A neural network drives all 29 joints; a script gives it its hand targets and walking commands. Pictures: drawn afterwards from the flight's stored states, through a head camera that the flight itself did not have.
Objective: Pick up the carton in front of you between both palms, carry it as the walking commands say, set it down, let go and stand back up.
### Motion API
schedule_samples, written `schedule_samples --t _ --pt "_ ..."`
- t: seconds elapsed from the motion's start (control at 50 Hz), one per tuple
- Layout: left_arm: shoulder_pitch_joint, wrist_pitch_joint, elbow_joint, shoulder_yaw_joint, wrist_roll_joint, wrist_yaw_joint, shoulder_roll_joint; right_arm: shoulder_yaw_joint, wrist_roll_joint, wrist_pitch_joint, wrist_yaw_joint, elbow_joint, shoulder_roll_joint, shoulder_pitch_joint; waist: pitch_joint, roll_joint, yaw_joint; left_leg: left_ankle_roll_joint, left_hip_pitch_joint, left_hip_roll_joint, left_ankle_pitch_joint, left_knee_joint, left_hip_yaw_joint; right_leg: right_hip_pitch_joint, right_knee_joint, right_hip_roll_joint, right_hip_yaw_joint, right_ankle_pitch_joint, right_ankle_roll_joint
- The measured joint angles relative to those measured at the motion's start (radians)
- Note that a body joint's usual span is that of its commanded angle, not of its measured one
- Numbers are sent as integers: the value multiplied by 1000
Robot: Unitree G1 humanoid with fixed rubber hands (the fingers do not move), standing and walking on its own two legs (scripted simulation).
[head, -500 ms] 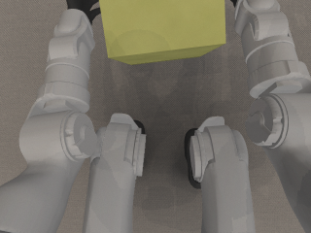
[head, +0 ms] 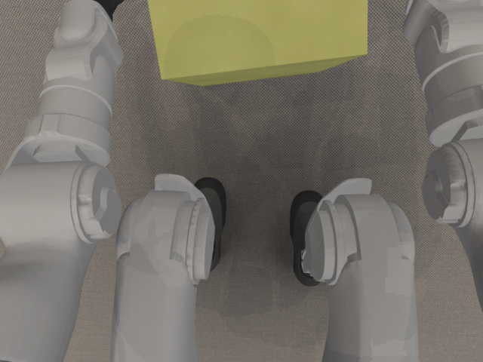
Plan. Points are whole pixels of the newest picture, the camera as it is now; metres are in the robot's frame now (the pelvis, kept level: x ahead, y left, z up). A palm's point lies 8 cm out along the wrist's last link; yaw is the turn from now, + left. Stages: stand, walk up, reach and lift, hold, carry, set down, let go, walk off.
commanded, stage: set down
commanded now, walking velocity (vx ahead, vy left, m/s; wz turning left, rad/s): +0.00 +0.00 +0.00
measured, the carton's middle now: out of the picture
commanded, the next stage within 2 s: let go in 1.06 s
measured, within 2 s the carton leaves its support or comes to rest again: neither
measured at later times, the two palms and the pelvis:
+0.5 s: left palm out of the picture +0.54 +0.21 -0.01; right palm out of the picture +0.58 -0.17 -0.01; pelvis +0.00 +0.00 +0.10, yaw +0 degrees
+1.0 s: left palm out of the picture +0.53 +0.22 +0.14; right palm out of the picture +0.58 -0.18 +0.14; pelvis +0.03 +0.00 +0.24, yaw +0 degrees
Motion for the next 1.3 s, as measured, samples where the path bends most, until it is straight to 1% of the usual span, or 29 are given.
schedule_samples --t 0.04,0.08,0.18,0.24,0.28,0.36,0.44,0.52,0.66,0.84,1.02,1.1,1.2,1.26,1.3 --pt "0 3 -13 -30 -34 5 11 28 34 1 -2 -14 -14 -1 -14 0 2 5 -9 4 3 3 3 -9 2 -3 0 2 0" --pt "2 10 -31 -49 -56 12 14 41 51 7 -3 -27 -19 -3 -36 0 5 7 -18 4 7 0 5 -17 0 -5 1 6 1" --pt "33 44 -114 -72 -76 32 -5 22 37 43 -11 -83 -10 18 -106 -6 9 8 -14 -3 20 -41 2 -9 -41 -13 2 14 1" --pt "63 71 -159 -67 -61 43 -24 -10 9 69 -13 -105 6 40 -163 -12 10 7 6 -8 28 -95 -2 13 -97 -15 3 22 0" --pt "79 86 -166 -53 -39 45 -37 -38 -15 81 -9 -95 18 51 -210 -16 11 6 19 -11 35 -141 -7 26 -144 -16 3 30 1" --pt "102 97 -159 -12 11 36 -59 -89 -60 83 8 -59 32 68 -302 -19 14 5 40 -13 54 -236 -16 46 -245 -16 4 54 3" --pt "119 98 -161 18 43 25 -71 -119 -90 78 22 -49 36 84 -364 -19 17 5 63 -13 72 -320 -21 68 -333 -13 6 78 5" --pt "137 105 -185 32 52 18 -74 -131 -105 84 31 -73 36 101 -398 -17 19 6 92 -12 88 -391 -23 95 -406 -11 10 97 8" --pt "192 133 -262 30 44 9 -74 -140 -118 112 40 -147 40 148 -441 -19 19 5 163 -14 109 -513 -26 164 -527 -11 19 121 8" --pt "276 146 -319 40 61 -16 -89 -173 -144 118 64 -178 53 219 -503 -28 18 1 299 -18 147 -706 -37 297 -721 -12 26 162 6" --pt "336 124 -330 66 99 -45 -107 -198 -166 92 86 -176 73 273 -521 -30 16 -1 472 -17 208 -925 -51 469 -943 -11 30 227 4" --pt "355 109 -319 81 121 -58 -113 -216 -188 78 91 -169 89 293 -518 -29 14 -2 552 -14 240 -1024 -55 548 -1043 -11 33 261 4" --pt "424 90 -333 81 176 -86 -123 -241 -243 64 75 -205 133 370 -519 -27 5 0 652 -10 274 -1139 -60 649 -1162 -9 36 299 4" --pt "518 79 -366 61 213 -110 -129 -247 -273 58 54 -266 174 475 -524 -27 -4 3 725 -7 288 -1207 -61 723 -1235 -8 40 317 5" --pt "598 71 -393 42 229 -126 -132 -241 -280 52 41 -315 200 566 -527 -25 -8 5 782 -5 295 -1250 -61 781 -1282 -7 43 326 6"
